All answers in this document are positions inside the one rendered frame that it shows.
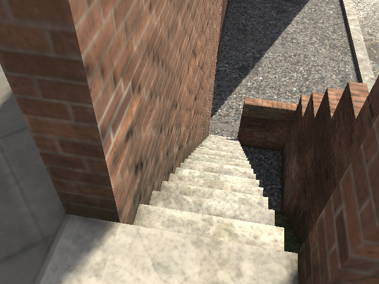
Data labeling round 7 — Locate stairs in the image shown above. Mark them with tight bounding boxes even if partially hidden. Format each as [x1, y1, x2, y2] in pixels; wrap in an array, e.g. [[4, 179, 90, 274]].
[[133, 134, 284, 251]]

